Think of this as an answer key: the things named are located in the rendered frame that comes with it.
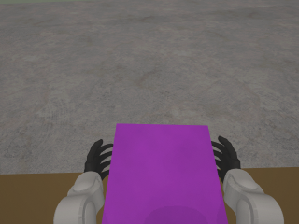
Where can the left robot forearm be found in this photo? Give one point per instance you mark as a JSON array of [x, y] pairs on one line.
[[83, 201]]

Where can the right robot forearm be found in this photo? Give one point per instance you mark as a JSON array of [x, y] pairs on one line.
[[247, 199]]

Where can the left robot hand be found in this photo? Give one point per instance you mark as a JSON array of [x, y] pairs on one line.
[[94, 159]]

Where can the right robot hand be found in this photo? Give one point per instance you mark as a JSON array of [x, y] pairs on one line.
[[228, 157]]

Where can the carton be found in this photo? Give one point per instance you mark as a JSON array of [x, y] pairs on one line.
[[163, 174]]

